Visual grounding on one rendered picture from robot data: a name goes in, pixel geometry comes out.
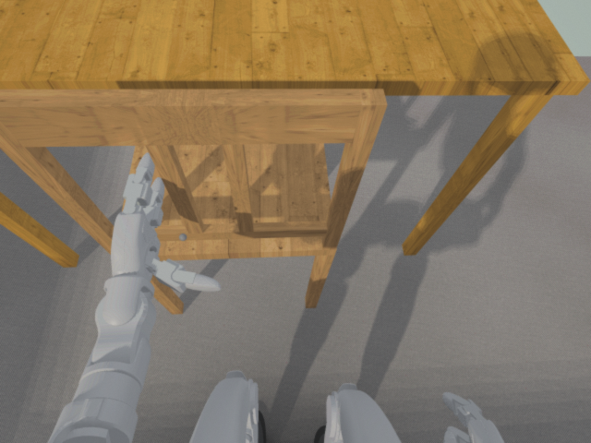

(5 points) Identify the robot left forearm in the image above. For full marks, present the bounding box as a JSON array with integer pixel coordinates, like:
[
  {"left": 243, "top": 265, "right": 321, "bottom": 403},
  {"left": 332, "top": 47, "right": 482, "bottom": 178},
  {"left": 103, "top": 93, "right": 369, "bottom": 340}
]
[{"left": 47, "top": 274, "right": 156, "bottom": 443}]

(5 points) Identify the table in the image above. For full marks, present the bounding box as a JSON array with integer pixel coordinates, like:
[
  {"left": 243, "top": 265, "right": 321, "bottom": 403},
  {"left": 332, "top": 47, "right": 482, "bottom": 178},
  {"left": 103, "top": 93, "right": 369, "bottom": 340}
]
[{"left": 0, "top": 0, "right": 590, "bottom": 268}]

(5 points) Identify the left robot hand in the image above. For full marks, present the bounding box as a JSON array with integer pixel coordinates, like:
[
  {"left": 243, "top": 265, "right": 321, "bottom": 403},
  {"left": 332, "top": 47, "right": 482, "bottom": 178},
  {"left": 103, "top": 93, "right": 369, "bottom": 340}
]
[{"left": 111, "top": 152, "right": 221, "bottom": 293}]

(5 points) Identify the right robot hand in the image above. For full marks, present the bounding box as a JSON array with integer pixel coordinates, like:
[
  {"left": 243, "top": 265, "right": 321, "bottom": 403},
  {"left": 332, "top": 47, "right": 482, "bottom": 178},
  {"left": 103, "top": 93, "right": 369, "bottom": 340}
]
[{"left": 442, "top": 392, "right": 504, "bottom": 443}]

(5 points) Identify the chair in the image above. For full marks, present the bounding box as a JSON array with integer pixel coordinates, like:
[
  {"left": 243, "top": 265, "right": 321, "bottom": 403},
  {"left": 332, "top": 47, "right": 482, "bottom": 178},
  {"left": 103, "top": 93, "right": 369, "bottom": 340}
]
[{"left": 0, "top": 89, "right": 387, "bottom": 315}]

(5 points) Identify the robot thigh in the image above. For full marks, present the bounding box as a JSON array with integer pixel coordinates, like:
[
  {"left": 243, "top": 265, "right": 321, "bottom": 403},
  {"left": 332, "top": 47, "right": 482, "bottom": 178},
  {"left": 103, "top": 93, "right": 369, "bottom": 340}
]
[
  {"left": 189, "top": 377, "right": 259, "bottom": 443},
  {"left": 326, "top": 389, "right": 402, "bottom": 443}
]

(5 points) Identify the right robot thigh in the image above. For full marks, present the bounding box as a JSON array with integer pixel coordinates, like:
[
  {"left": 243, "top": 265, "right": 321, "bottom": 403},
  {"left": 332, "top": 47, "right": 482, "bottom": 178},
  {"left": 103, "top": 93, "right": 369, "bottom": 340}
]
[{"left": 326, "top": 389, "right": 402, "bottom": 443}]

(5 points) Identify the left robot thigh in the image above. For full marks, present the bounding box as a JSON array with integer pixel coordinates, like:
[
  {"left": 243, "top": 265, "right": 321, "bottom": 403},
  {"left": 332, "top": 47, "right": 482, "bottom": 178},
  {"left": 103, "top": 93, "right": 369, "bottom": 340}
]
[{"left": 189, "top": 377, "right": 259, "bottom": 443}]

